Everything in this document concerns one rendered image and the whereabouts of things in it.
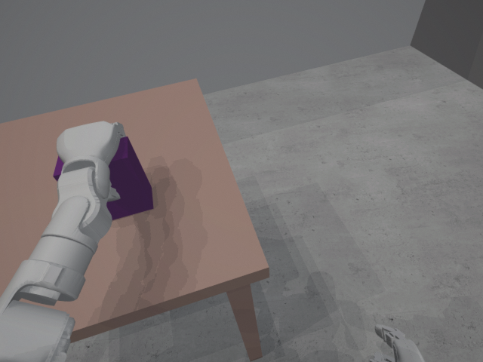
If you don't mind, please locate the robot left hand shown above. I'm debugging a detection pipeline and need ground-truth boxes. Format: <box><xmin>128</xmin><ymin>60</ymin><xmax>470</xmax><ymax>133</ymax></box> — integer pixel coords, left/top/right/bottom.
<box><xmin>57</xmin><ymin>121</ymin><xmax>126</xmax><ymax>202</ymax></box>

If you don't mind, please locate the table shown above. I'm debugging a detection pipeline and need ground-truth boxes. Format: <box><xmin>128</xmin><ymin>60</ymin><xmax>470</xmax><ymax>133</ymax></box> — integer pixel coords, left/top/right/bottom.
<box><xmin>0</xmin><ymin>78</ymin><xmax>269</xmax><ymax>361</ymax></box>

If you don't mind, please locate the left robot upper arm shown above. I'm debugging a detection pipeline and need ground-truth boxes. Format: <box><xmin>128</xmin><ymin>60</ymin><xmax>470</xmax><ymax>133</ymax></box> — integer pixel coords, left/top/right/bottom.
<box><xmin>0</xmin><ymin>300</ymin><xmax>75</xmax><ymax>362</ymax></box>

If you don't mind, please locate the robot right hand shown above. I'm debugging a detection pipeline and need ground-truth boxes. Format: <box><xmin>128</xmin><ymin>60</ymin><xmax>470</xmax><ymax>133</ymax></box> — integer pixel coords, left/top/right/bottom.
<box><xmin>369</xmin><ymin>324</ymin><xmax>425</xmax><ymax>362</ymax></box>

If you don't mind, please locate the left robot forearm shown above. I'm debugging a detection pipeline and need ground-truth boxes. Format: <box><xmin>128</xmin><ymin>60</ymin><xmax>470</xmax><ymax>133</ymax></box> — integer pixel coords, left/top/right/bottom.
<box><xmin>0</xmin><ymin>155</ymin><xmax>112</xmax><ymax>317</ymax></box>

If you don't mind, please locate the sponge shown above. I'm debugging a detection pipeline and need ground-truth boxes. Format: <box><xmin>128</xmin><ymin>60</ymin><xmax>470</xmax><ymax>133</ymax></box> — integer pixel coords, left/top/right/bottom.
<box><xmin>53</xmin><ymin>137</ymin><xmax>153</xmax><ymax>220</ymax></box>

